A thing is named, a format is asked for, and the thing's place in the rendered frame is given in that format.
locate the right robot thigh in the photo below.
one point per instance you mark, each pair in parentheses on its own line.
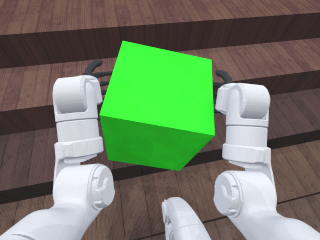
(186,225)

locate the robot left forearm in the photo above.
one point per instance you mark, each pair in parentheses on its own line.
(75,101)

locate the right robot shin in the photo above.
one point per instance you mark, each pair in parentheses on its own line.
(169,232)

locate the left robot hand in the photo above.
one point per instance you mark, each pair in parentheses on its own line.
(91,67)

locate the carton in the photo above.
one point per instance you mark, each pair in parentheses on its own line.
(158,110)

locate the robot left upper arm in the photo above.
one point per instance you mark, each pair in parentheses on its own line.
(80,192)

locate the robot right forearm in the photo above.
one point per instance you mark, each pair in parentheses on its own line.
(246,107)

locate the right robot hand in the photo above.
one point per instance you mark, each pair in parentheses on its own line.
(228,80)

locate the robot right upper arm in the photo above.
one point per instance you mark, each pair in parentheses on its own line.
(249,200)

